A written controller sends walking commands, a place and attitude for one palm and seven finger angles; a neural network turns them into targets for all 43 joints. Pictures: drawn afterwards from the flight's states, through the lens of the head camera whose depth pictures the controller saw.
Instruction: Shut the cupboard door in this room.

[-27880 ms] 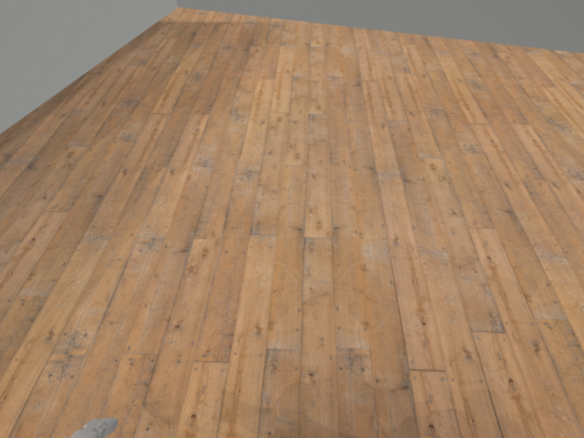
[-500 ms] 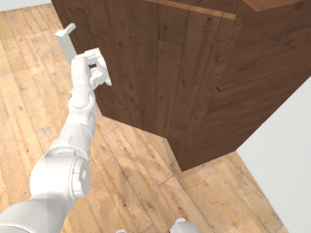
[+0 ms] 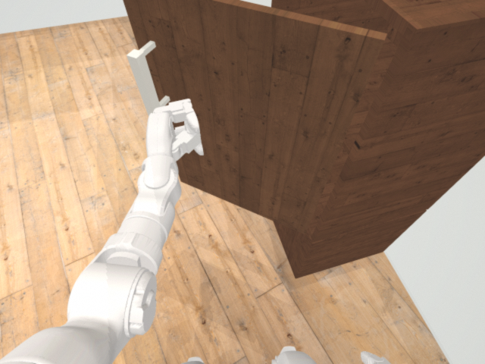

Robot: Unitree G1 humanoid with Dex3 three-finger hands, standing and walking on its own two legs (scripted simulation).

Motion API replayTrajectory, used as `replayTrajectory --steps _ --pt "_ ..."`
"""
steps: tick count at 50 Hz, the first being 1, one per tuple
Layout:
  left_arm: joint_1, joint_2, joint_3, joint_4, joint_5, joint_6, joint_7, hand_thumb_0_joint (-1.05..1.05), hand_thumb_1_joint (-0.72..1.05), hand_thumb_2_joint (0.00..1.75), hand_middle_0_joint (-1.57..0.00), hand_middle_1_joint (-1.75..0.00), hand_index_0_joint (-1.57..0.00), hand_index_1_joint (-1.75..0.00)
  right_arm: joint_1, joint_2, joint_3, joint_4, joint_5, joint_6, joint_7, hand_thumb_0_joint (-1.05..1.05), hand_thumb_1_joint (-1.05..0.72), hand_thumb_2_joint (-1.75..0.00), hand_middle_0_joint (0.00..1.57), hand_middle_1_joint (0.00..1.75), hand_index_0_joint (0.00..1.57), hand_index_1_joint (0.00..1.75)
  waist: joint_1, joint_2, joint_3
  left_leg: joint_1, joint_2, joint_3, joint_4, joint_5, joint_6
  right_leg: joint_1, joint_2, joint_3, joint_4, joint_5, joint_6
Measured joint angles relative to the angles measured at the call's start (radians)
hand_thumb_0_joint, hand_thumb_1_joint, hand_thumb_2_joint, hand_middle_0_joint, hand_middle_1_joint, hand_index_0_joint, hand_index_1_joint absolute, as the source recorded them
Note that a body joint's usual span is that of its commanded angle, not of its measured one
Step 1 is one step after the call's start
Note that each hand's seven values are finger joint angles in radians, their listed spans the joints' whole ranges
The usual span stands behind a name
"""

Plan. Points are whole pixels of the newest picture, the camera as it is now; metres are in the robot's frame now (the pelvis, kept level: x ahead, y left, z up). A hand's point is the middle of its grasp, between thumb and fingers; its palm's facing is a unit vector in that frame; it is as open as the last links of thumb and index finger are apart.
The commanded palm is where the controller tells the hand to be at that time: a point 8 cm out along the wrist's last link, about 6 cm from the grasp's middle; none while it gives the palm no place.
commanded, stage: draw the hand back to the body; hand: left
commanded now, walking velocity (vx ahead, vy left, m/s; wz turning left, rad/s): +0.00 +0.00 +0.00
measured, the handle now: (152, 81) +0.63 +0.16 +0.09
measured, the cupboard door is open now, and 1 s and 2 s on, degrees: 48 48 48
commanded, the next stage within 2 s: step back with the hand held close in 1.54 s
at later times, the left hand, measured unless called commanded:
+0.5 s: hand (127, 180) +0.35 +0.14 +0.15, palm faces +0.03 -1.00 -0.04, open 3.1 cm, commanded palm +0.31 +0.20 +0.15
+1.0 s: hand out of the picture +0.24 +0.25 +0.18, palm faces +0.36 -0.87 -0.34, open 4.8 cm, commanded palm +0.19 +0.29 +0.20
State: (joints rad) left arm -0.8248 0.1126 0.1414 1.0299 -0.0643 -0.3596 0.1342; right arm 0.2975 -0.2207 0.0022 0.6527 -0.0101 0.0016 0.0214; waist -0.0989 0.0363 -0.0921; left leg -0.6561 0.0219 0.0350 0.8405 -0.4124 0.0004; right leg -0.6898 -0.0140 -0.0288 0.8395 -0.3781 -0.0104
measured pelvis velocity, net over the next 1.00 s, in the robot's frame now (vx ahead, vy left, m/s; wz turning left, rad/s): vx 0.03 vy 0.02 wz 0.02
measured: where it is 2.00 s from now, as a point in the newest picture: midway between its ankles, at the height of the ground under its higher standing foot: outside the picture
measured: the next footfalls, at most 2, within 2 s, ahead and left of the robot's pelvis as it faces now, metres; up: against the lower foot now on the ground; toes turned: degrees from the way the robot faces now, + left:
none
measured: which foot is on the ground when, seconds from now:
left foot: down 0.00-1.00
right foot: down 0.00-1.00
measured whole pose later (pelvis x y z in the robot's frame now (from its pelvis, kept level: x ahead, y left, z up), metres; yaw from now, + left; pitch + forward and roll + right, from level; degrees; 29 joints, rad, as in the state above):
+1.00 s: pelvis +0.03 +0.02 +0.05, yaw +1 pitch -4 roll +0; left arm 0.33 0.30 0.21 -0.29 -0.07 0.00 0.08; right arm 0.19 -0.21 0.05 0.60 0.01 0.01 -0.08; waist 0.06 0.09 0.01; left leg -0.06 -0.01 0.02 0.40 -0.27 0.02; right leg -0.08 -0.03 -0.05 0.39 -0.24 0.01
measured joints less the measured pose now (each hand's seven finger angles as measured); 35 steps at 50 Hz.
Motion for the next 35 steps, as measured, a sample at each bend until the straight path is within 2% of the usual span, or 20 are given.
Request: replayTrajectory --steps 3,8,15,19,24,29,35 --pt "0.030 0.005 0.029 -0.039 -0.007 0.001 -0.019 0.02 0.90 0.90 -1.30 -1.50 -1.30 -1.50 0.027 0.000 0.001 0.000 0.001 0.008 0.000 0.00 -0.91 -0.90 0.20 0.29 0.20 0.30 0.001 0.002 0.001 0.008 0.003 0.009 -0.010 0.003 0.000 0.002 0.004 0.008 -0.007 0.005 -0.001" --pt "0.209 0.013 0.036 -0.236 -0.029 0.022 -0.062 0.02 0.90 0.89 -1.29 -1.50 -1.30 -1.50 0.080 -0.012 -0.011 -0.012 0.018 0.023 -0.006 0.00 -0.91 -0.90 0.20 0.29 0.20 0.30 0.015 0.012 0.003 0.075 0.010 0.029 -0.058 0.010 0.001 0.057 0.013 0.028 -0.048 0.017 0.000" --pt "0.444 0.031 0.003 -0.513 -0.080 0.119 -0.115 0.02 0.90 0.90 -1.29 -1.50 -1.30 -1.50 0.077 -0.028 -0.020 -0.018 0.048 0.016 -0.039 0.01 -0.91 -0.90 0.20 0.29 0.20 0.30 0.044 0.016 0.022 0.203 0.011 0.024 -0.144 0.037 -0.001 0.190 0.017 0.022 -0.138 0.043 -0.001" --pt "0.531 0.039 -0.025 -0.640 -0.102 0.165 -0.150 0.02 0.90 0.90 -1.30 -1.50 -1.30 -1.50 0.029 -0.037 -0.017 -0.025 0.059 -0.005 -0.056 0.01 -0.91 -0.90 0.20 0.29 0.20 0.30 0.067 0.017 0.029 0.262 0.006 0.014 -0.181 0.051 -0.001 0.256 0.012 0.011 -0.177 0.053 0.000" --pt "0.629 0.051 -0.036 -0.766 -0.126 0.253 -0.198 0.02 0.90 0.90 -1.27 -1.47 -1.28 -1.47 -0.053 -0.042 -0.002 -0.057 0.070 -0.018 -0.070 0.01 -0.91 -0.90 0.20 0.29 0.20 0.30 0.093 0.019 0.031 0.327 -0.004 0.005 -0.222 0.068 0.002 0.324 0.004 0.002 -0.214 0.063 0.003" --pt "0.769 0.102 -0.083 -0.930 -0.047 0.309 -0.137 0.02 0.90 0.90 -1.19 -1.39 -1.20 -1.38 -0.135 -0.021 0.015 -0.089 0.055 -0.003 -0.099 0.01 -0.91 -0.90 0.20 0.29 0.20 0.30 0.110 0.018 0.059 0.427 -0.013 -0.001 -0.304 0.100 0.003 0.424 -0.003 -0.004 -0.287 0.086 0.006" --pt "0.908 0.131 -0.079 -1.087 -0.011 0.349 -0.090 0.02 0.90 0.89 -1.06 -1.24 -1.06 -1.23 -0.168 -0.002 0.042 -0.105 0.038 0.010 -0.110 0.01 -0.91 -0.90 0.20 0.29 0.20 0.30 0.141 0.023 0.086 0.519 -0.019 -0.013 -0.385 0.133 0.007 0.525 -0.007 -0.017 -0.376 0.118 0.010"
